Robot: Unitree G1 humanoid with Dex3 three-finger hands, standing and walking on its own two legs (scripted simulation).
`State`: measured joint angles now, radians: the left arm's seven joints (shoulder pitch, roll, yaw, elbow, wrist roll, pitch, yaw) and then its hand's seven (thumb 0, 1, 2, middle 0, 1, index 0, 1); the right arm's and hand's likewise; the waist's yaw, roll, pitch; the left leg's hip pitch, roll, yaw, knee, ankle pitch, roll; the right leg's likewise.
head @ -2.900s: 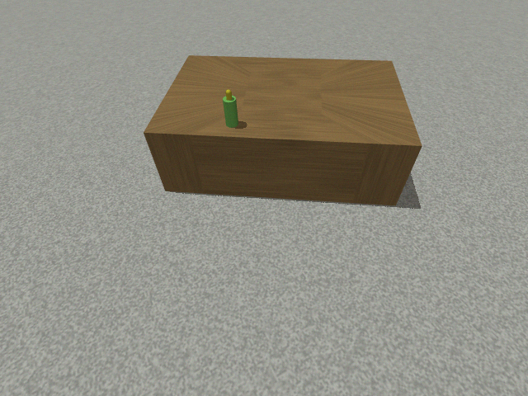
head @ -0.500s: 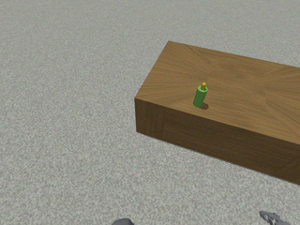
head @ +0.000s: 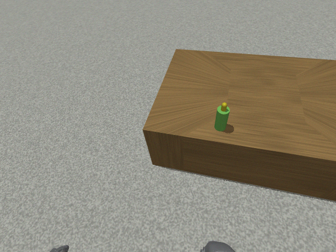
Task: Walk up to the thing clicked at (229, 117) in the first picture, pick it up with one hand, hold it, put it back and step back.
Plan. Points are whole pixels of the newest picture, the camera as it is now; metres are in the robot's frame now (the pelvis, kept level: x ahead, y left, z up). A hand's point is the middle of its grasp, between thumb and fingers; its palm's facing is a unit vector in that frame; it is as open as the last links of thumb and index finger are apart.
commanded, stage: walk up
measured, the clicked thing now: (222, 115) +0.72 -0.23 -0.28
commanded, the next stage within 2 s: stand in 1.68 s
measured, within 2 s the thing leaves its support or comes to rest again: neither
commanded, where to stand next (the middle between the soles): +0.11 -0.01 m, yaw -2 degrees
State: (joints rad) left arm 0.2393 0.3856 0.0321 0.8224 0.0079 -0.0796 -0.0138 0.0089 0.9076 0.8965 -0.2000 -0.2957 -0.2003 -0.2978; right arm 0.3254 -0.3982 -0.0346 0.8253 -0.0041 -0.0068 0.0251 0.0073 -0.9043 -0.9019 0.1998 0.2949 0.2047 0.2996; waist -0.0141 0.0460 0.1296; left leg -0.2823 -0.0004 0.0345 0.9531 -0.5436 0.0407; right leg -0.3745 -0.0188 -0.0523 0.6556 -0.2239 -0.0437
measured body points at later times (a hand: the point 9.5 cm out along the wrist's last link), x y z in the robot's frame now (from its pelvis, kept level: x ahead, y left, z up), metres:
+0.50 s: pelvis +0.03 +0.03 +0.00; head +0.05 +0.05 +0.45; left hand +0.09 +0.35 -0.14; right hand +0.11 -0.29 -0.10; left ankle +0.08 +0.16 -0.72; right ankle +0.04 -0.10 -0.72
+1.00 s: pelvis +0.05 +0.03 +0.02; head +0.05 +0.02 +0.47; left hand +0.13 +0.33 -0.11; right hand +0.15 -0.27 -0.10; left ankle +0.08 +0.16 -0.72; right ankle +0.04 -0.10 -0.72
